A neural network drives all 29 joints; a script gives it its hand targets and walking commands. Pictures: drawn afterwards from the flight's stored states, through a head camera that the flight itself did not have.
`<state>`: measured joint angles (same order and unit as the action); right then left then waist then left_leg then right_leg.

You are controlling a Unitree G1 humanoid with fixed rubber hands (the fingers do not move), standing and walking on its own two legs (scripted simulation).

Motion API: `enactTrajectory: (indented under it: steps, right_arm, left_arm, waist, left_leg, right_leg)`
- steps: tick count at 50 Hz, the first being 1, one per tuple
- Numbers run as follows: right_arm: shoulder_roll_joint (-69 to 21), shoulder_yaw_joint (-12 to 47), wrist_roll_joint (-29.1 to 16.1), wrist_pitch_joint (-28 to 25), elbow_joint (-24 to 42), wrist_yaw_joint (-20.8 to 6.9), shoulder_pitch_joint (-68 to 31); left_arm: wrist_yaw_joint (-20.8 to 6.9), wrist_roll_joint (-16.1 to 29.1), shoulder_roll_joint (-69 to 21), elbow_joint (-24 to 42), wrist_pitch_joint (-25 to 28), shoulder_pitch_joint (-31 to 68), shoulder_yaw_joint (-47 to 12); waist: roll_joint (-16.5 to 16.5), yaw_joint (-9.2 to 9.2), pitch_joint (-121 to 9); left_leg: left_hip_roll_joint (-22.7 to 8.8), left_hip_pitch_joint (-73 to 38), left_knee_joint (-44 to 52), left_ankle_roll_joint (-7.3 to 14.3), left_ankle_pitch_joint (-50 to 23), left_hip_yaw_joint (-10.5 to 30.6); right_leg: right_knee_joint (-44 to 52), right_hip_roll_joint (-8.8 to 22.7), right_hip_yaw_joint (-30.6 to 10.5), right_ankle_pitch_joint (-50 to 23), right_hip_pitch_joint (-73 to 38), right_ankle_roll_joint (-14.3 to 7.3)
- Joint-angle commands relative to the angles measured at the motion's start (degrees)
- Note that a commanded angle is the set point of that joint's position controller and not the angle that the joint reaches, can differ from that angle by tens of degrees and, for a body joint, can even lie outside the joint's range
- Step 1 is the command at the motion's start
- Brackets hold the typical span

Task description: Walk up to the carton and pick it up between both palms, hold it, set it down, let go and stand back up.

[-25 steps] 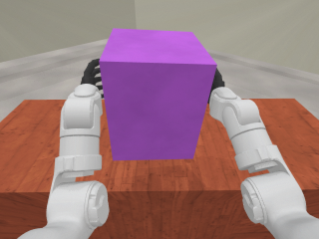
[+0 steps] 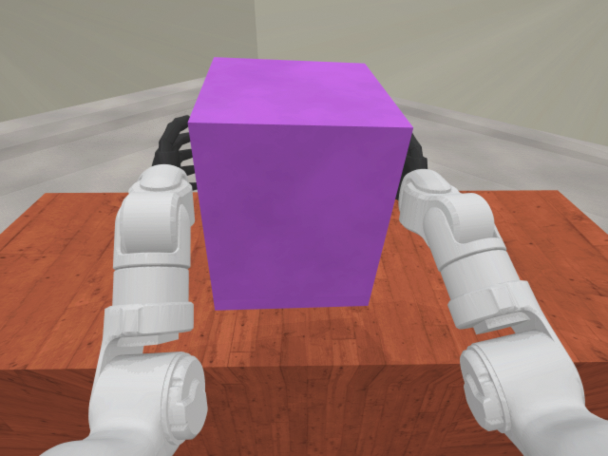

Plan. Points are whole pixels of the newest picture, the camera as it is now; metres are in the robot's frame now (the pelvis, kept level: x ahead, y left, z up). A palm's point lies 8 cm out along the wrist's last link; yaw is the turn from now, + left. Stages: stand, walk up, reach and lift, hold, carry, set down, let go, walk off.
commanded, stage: hold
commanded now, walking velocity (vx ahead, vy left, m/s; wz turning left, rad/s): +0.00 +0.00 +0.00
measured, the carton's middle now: (292, 183) +0.39 +0.00 +0.24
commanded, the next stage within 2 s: set down in 0.54 s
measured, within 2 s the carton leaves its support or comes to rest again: neither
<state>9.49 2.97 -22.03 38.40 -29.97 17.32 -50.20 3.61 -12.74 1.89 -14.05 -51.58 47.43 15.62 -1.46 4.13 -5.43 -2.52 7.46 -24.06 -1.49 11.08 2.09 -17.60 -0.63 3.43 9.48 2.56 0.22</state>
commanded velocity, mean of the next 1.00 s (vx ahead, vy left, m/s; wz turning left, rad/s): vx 0.00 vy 0.00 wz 0.00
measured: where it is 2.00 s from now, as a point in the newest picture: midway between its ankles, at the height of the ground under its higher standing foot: outside the picture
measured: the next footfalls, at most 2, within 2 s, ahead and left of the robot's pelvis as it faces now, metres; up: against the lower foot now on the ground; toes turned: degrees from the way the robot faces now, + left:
none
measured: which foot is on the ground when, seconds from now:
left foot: down 0.00-1.00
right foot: down 0.00-1.00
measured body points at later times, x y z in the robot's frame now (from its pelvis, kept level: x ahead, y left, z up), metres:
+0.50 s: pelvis -0.01 +0.00 +0.00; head -0.09 +0.00 +0.44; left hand +0.38 +0.14 +0.28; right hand +0.38 -0.15 +0.26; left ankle +0.03 +0.13 -0.75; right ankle +0.01 -0.12 -0.75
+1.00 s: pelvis +0.00 -0.01 +0.00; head -0.06 +0.02 +0.45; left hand +0.39 +0.16 +0.25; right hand +0.40 -0.13 +0.21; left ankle +0.03 +0.13 -0.75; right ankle +0.01 -0.12 -0.75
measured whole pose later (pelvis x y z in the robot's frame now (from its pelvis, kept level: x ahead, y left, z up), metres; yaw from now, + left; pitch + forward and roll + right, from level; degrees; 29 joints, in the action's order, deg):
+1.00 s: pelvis +0.00 -0.01 +0.00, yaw +1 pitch -7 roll -1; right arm 2.9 -5.2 -10.5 17.0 -43.8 10.3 -49.0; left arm 2.5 -18.6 -0.4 -21.6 -37.2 48.9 19.5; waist 1.6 3.0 -0.9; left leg -2.0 5.9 -22.5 -1.7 9.9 3.5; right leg -17.4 -0.3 4.8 9.6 1.1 -0.3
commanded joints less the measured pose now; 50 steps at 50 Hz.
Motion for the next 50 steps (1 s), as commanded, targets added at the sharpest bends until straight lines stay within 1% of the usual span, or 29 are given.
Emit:
enactTrajectory:
  steps: [1, 2, 3, 4, 5, 7, 8, 10, 12, 15, 16, 17, 19, 20, 24, 26, 28, 29, 30, 31, 35, 37, 40, 41, 42, 45, 46, 48, 50]
  right_arm:
    - [-40.8, 13.7, -7.9, -4.4, 20.0, -7.4, -61.0]
    - [-41.6, 14.4, -8.0, -5.3, 22.9, -7.6, -63.5]
    - [-42.2, 14.1, -8.7, -5.8, 25.4, -7.7, -64.6]
    - [-41.9, 13.7, -7.5, -5.1, 21.7, -7.6, -63.8]
    - [-42.7, 13.7, -7.0, -5.2, 21.2, -7.5, -64.2]
    - [-42.1, 11.9, -6.4, -5.2, 18.9, -7.9, -65.1]
    - [-44.2, 13.5, -7.5, -6.0, 22.1, -8.4, -65.8]
    - [-43.4, 14.3, -7.6, -6.1, 21.7, -8.2, -66.7]
    - [-42.8, 12.2, -6.9, -5.4, 16.9, -7.9, -64.2]
    - [-43.6, 12.5, -7.3, -6.3, 21.2, -8.2, -68.2]
    - [-42.4, 12.1, -7.0, -5.7, 18.6, -8.2, -66.7]
    - [-42.7, 12.0, -7.5, -5.7, 18.0, -8.3, -67.1]
    - [-44.0, 12.0, -7.2, -5.6, 17.6, -8.4, -67.3]
    - [-43.3, 11.4, -6.8, -5.5, 16.3, -8.6, -66.5]
    - [-43.5, 13.3, -7.7, -5.6, 16.7, -8.3, -67.3]
    - [-43.5, 12.4, -7.6, -5.5, 15.9, -7.8, -67.2]
    - [-44.1, 14.8, -7.8, -5.6, 15.5, -8.6, -62.5]
    - [-44.9, 16.1, -8.8, -5.6, 17.1, -8.5, -61.9]
    - [-43.6, 15.7, -9.0, -5.7, 17.2, -8.3, -58.9]
    - [-42.3, 15.9, -8.4, -6.2, 16.9, -7.9, -58.5]
    - [-40.6, 10.3, -1.4, -12.6, 14.3, -9.0, -63.6]
    - [-40.6, 8.9, 1.0, -16.7, 12.6, -10.2, -65.0]
    - [-39.6, 6.9, 3.9, -21.5, 12.1, -11.2, -65.1]
    - [-37.3, 5.3, 5.1, -22.6, 9.2, -11.8, -63.9]
    - [-37.1, 3.9, 5.9, -23.6, 6.7, -12.1, -61.3]
    - [-34.1, 2.4, 8.1, -26.8, 5.8, -12.5, -58.5]
    - [-34.1, 2.9, 8.8, -27.7, 5.8, -12.5, -57.9]
    - [-35.4, 4.3, 8.9, -29.9, 7.9, -13.2, -59.7]
    - [-35.9, 8.2, 6.4, -32.2, 13.6, -13.3, -59.7]
  left_arm:
    - [-10.0, 11.1, -36.0, 5.6, 4.2, 49.6, -23.8]
    - [-10.0, 11.6, -37.0, 7.4, 4.5, 49.5, -24.5]
    - [-9.9, 11.8, -37.9, 9.1, 4.7, 49.9, -25.7]
    - [-10.1, 11.3, -36.8, 3.5, 4.3, 49.2, -23.2]
    - [-10.3, 10.7, -36.7, 3.3, 4.5, 49.9, -22.7]
    - [-10.3, 11.2, -37.9, 3.8, 5.4, 53.3, -23.6]
    - [-9.9, 12.6, -38.7, 9.0, 6.3, 54.4, -26.0]
    - [-9.4, 12.5, -38.8, 4.5, 5.9, 52.4, -24.9]
    - [-9.6, 11.0, -37.6, 1.8, 6.1, 52.6, -22.4]
    - [-9.6, 12.5, -39.0, 3.8, 6.4, 53.4, -24.2]
    - [-9.4, 12.0, -38.2, 0.0, 6.1, 52.4, -23.1]
    - [-9.3, 12.3, -38.2, 3.5, 6.5, 55.0, -23.4]
    - [-9.3, 12.4, -38.4, 3.4, 7.0, 55.4, -23.1]
    - [-9.3, 11.8, -38.1, 2.2, 6.9, 55.8, -22.6]
    - [-9.2, 11.2, -36.9, -1.8, 6.7, 52.7, -19.7]
    - [-9.6, 10.7, -36.3, -1.3, 7.0, 53.7, -19.5]
    - [-9.7, 14.6, -37.0, 5.3, 6.5, 52.8, -22.3]
    - [-9.9, 15.0, -36.7, 8.3, 6.4, 51.8, -22.8]
    - [-9.8, 14.0, -35.6, 10.8, 6.0, 50.5, -21.7]
    - [-10.2, 13.1, -34.8, 10.7, 5.9, 49.6, -21.2]
    - [-11.7, 10.1, -35.2, 3.5, 9.0, 51.9, -19.4]
    - [-11.6, 8.6, -36.4, 2.7, 11.7, 52.9, -19.2]
    - [-11.1, 7.3, -38.2, -1.3, 14.4, 50.1, -20.1]
    - [-11.0, 6.2, -37.7, -3.1, 14.6, 48.2, -18.3]
    - [-10.9, 5.4, -37.6, -4.5, 14.6, 46.3, -18.1]
    - [-11.7, 3.7, -36.5, -7.3, 14.9, 39.7, -16.1]
    - [-12.2, 2.5, -36.2, -7.6, 15.3, 38.5, -15.8]
    - [-11.5, 3.4, -38.9, -3.7, 16.4, 39.2, -18.5]
    - [-10.7, 6.0, -39.3, 2.1, 17.4, 39.1, -23.4]
  waist:
    - [0.0, 0.93, -21.0]
    - [0.4, -0.54, -24.4]
    - [-0.4, 0.01, -27.4]
    - [0.3, 0.01, -22.3]
    - [0.6, -0.59, -21.6]
    - [-0.9, 0.69, -23.2]
    - [-1.9, -0.24, -29.1]
    - [-0.1, -0.70, -27.9]
    - [-0.2, -0.04, -22.8]
    - [-1.4, -0.75, -28.8]
    - [-0.5, 0.04, -25.1]
    - [-1.3, 0.17, -26.6]
    - [0.0, -0.79, -26.8]
    - [-1.1, -0.19, -26.4]
    - [2.2, -1.67, -25.1]
    - [1.5, -1.73, -24.2]
    - [-0.5, -0.25, -31.1]
    - [-0.3, -0.57, -32.3]
    - [-1.3, 0.43, -32.1]
    - [0.1, 0.09, -29.8]
    - [-0.7, 0.26, -22.2]
    - [-1.5, -0.60, -22.5]
    - [-2.9, 0.21, -23.0]
    - [-2.7, -0.48, -21.6]
    - [-2.5, 0.19, -19.9]
    - [1.0, 1.06, -16.9]
    - [0.9, 0.46, -17.0]
    - [-1.3, 0.21, -22.6]
    - [-1.2, -0.01, -30.0]
  left_leg:
    - [5.0, -5.1, 3.5, -0.2, -12.8, -0.9]
    - [4.8, -6.8, 3.4, -0.1, -14.8, -0.7]
    - [4.8, -7.7, 2.8, -0.5, -15.9, -0.8]
    - [5.3, -5.1, 3.6, 0.2, -12.8, -1.1]
    - [5.2, -4.6, 3.8, 0.7, -10.6, -1.2]
    - [4.9, -4.8, 4.6, 0.1, -8.9, -1.6]
    - [5.1, -6.6, 3.9, -0.2, -11.6, -1.0]
    - [5.2, -6.0, 2.9, 0.0, -13.7, -1.1]
    - [5.2, -4.2, 3.9, 0.6, -9.9, -0.9]
    - [5.3, -5.8, 3.7, 0.3, -10.8, -1.0]
    - [5.0, -4.7, 4.8, 0.5, -9.1, -0.8]
    - [5.1, -5.3, 4.1, 0.3, -8.8, -0.9]
    - [5.4, -4.7, 4.6, 0.8, -7.8, -1.0]
    - [5.0, -4.5, 4.5, 0.5, -6.0, -1.1]
    - [5.6, -3.4, 3.8, 1.5, -9.5, -1.1]
    - [5.5, -3.0, 4.4, 1.4, -7.6, -1.1]
    - [4.7, -7.0, 2.3, 0.2, -13.0, -0.2]
    - [5.0, -7.8, 1.6, 0.6, -16.7, 0.1]
    - [5.0, -9.0, 1.0, 0.4, -19.3, -0.6]
    - [5.1, -8.0, 1.4, 0.5, -18.4, -0.4]
    - [4.4, -5.9, 4.4, 1.0, -6.9, -0.3]
    - [4.3, -6.3, 4.7, 1.2, -5.5, -0.4]
    - [4.2, -8.6, 4.3, 0.9, -9.1, -1.3]
    - [3.8, -9.4, 4.3, 0.5, -9.6, -1.2]
    - [3.5, -10.2, 4.5, 0.6, -10.1, -1.3]
    - [3.8, -11.2, 4.4, 0.5, -12.4, -1.7]
    - [4.0, -11.4, 4.2, 0.8, -13.1, -1.9]
    - [3.7, -13.9, 2.9, 0.1, -17.1, -1.9]
    - [3.9, -17.5, 0.2, -0.9, -27.2, -2.0]
  right_leg:
    - [1.5, -4.1, -2.1, -9.7, -4.8, 2.3]
    - [1.2, -4.5, -1.9, -10.5, -5.5, 2.1]
    - [0.8, -4.3, -1.8, -12.3, -5.6, 2.2]
    - [1.5, -4.0, -2.4, -10.0, -4.9, 2.6]
    - [1.6, -3.9, -2.2, -8.8, -5.4, 2.6]
    - [1.6, -4.0, -1.8, -6.1, -4.0, 2.2]
    - [0.8, -4.0, -1.9, -8.6, -5.5, 2.0]
    - [1.3, -4.1, -2.0, -11.0, -5.5, 2.3]
    - [1.8, -4.0, -2.4, -7.4, -3.6, 2.3]
    - [1.5, -4.2, -2.3, -7.6, -4.9, 2.0]
    - [2.1, -4.0, -2.7, -6.3, -3.8, 2.4]
    - [1.8, -4.1, -2.3, -6.0, -3.4, 2.3]
    - [2.0, -4.0, -2.7, -5.3, -3.4, 2.3]
    - [2.1, -3.9, -2.3, -3.6, -3.2, 2.2]
    - [1.9, -4.1, -2.5, -8.4, -5.3, 2.6]
    - [2.0, -4.1, -2.7, -6.9, -5.0, 3.0]
    - [1.3, -4.2, -1.8, -10.0, -3.0, 1.0]
    - [1.4, -4.2, -2.2, -13.2, -3.6, 0.8]
    - [0.9, -3.9, -1.8, -16.7, -5.2, 1.1]
    - [0.8, -3.6, -2.2, -16.8, -5.4, 1.5]
    - [2.3, -2.7, -1.1, -3.6, -1.5, 1.0]
    - [2.7, -2.7, -0.4, -0.8, -0.9, 0.5]
    - [2.2, -2.7, 1.5, -3.6, -1.5, 1.0]
    - [2.5, -3.0, 1.6, -2.7, -0.4, 0.4]
    - [2.9, -2.7, 2.5, -2.9, 0.4, 0.1]
    - [3.6, -3.2, 2.8, -4.6, -1.8, 0.4]
    - [3.6, -3.0, 2.4, -5.1, -1.8, 0.8]
    - [2.7, -2.9, 3.1, -8.1, -4.0, 0.3]
    - [1.5, -3.5, 2.8, -16.6, -6.5, 0.6]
